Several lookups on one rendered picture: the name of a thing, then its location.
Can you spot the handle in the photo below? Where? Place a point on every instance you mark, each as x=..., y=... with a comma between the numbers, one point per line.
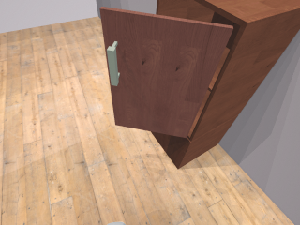
x=112, y=61

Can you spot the cupboard door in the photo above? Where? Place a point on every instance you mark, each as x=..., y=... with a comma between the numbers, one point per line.
x=166, y=65

